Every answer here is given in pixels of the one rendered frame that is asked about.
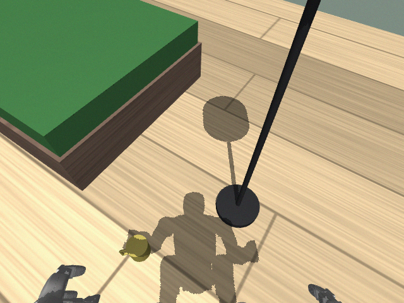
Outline floor lamp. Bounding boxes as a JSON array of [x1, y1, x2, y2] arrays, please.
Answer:
[[216, 0, 321, 228]]

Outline bed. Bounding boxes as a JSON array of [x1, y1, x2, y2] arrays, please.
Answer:
[[0, 0, 202, 191]]

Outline left robot hand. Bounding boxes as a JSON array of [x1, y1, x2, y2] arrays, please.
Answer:
[[38, 264, 100, 303]]

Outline mug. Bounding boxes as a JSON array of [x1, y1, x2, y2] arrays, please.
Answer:
[[119, 235, 151, 262]]

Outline right robot hand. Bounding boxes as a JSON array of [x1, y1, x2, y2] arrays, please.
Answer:
[[308, 284, 342, 303]]

